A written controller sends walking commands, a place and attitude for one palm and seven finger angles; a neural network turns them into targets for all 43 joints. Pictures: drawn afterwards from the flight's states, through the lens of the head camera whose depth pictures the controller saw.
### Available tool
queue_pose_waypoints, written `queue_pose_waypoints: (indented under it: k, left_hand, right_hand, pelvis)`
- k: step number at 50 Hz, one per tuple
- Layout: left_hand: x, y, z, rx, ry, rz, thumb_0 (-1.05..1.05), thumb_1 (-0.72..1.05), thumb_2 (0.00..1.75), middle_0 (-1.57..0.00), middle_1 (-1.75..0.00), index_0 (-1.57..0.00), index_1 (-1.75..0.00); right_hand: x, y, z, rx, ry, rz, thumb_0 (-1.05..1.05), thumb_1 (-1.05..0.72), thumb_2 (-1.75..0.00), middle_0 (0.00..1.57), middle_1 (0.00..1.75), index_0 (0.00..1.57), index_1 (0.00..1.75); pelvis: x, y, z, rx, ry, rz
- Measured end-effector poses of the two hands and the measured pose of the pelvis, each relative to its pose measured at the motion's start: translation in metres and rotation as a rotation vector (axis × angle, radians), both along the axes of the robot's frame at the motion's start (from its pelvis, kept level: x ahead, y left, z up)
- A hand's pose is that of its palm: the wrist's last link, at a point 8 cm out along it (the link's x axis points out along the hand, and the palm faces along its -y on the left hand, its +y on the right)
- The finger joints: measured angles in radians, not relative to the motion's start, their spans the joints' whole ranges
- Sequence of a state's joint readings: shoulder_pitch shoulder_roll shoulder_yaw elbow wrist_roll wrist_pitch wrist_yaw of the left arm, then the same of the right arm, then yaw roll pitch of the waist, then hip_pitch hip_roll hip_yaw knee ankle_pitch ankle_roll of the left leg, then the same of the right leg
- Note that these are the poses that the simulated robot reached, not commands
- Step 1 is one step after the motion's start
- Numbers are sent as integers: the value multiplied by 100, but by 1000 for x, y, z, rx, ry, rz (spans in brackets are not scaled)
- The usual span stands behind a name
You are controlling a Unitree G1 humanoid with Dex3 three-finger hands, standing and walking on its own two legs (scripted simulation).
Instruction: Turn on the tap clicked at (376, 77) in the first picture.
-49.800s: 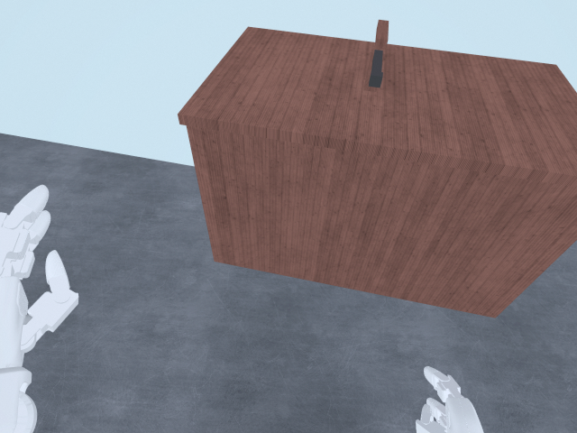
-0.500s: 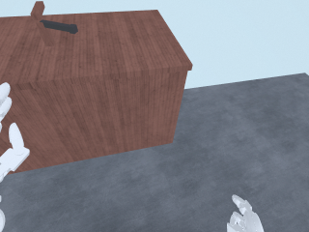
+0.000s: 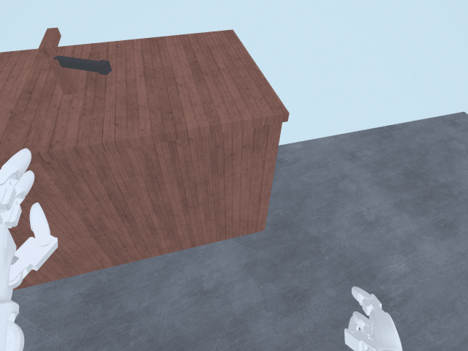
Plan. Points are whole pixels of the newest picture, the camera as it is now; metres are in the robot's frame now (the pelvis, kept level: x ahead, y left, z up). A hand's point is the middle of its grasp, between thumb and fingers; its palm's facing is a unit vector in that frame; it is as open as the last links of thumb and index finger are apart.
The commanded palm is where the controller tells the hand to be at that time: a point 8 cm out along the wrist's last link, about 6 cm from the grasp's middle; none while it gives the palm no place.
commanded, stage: take the last steps up to it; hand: left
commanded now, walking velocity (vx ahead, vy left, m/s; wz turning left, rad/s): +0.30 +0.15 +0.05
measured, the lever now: (103, 67) +0.79 +0.40 +0.09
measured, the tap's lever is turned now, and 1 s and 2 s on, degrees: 61 61 61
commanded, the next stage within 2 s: come to a stop and stand still in 0.90 s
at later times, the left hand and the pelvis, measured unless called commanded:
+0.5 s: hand (76, 174) +0.33 +0.26 +0.16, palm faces +0.37 -0.81 -0.46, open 7.4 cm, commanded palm +0.27 +0.30 +0.18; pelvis +0.11 +0.02 -0.02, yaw +1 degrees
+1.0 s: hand (87, 118) +0.47 +0.29 +0.16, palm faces +0.37 -0.83 -0.42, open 7.4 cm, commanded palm +0.41 +0.34 +0.18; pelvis +0.25 +0.06 +0.00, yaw +0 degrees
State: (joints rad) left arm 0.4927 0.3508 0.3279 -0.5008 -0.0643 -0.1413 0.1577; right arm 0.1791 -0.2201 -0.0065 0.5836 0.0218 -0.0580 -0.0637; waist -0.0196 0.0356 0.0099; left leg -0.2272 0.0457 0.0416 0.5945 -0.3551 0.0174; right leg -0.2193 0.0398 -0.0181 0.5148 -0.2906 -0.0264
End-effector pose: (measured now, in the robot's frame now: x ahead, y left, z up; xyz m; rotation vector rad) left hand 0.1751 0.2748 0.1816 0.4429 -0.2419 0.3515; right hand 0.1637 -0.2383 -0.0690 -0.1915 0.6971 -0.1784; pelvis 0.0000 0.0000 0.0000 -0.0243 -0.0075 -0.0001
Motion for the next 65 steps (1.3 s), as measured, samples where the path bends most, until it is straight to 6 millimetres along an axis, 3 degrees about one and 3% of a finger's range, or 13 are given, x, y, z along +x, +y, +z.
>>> queue_pose_waypoints:
  k: [9,17,21,25,33,38,43,48,52,59,65]
  left_hand:
    - [23,39,-16,-14,24,62,1,89,90,-21,-30,-21,-30]
    - [76,27,4,39,5,-1,2,89,90,-21,-30,-21,-30]
    - [101,21,5,120,18,-13,1,89,90,-21,-30,-21,-30]
    - [118,24,-7,89,23,3,1,89,90,-21,-30,-21,-30]
    - [152,31,-7,30,26,-31,2,89,90,-21,-30,-22,-30]
    - [185,46,3,74,-59,-43,1,89,90,-21,-30,-22,-31]
    - [220,59,12,115,-60,37,1,89,90,-21,-30,-21,-30]
    - [243,55,0,44,13,20,1,89,90,-21,-30,-21,-30]
    - [261,63,-6,35,65,-1,1,89,90,-21,-30,-21,-30]
    - [302,81,3,79,-16,-14,2,89,90,-21,-30,-22,-30]
    - [318,64,15,105,20,-21,2,89,90,-21,-30,-21,-30]
  right_hand:
    - [1,19,-14,-20,83,-28,1,-90,-90,20,30,20,30]
    - [18,48,-27,75,107,-3,1,-90,-90,20,30,20,30]
    - [45,45,-45,91,117,12,1,-90,-90,20,30,20,30]
    - [80,33,-55,69,158,42,1,-90,-90,20,30,20,30]
    - [145,22,-12,-30,77,21,1,-90,-90,20,30,20,30]
    - [184,33,-6,-45,-26,-32,1,-90,-90,20,30,20,30]
    - [210,59,-20,58,-27,-3,1,-90,-90,20,30,20,30]
    - [227,78,-38,110,84,39,1,-90,-90,20,30,20,30]
    - [236,87,-32,89,142,39,1,-90,-90,20,30,20,30]
    - [273,94,-27,43,80,3,1,-90,-90,20,30,20,30]
    - [296,98,-18,94,5,39,1,-90,-90,20,30,20,30]
  pelvis:
    - [29,25,-5,29,-12,-16]
    - [69,27,2,29,-14,-9]
    - [99,21,-9,28,-22,10]
    - [113,21,-15,11,-35,18]
    - [151,34,-3,48,-26,-10]
    - [181,51,-13,51,-38,-31]
    - [212,49,-12,51,-27,-12]
    - [239,58,-7,32,-25,10]
    - [259,67,0,56,-15,-12]
    - [284,80,-9,70,-33,-35]
    - [294,71,-1,54,-21,-27]
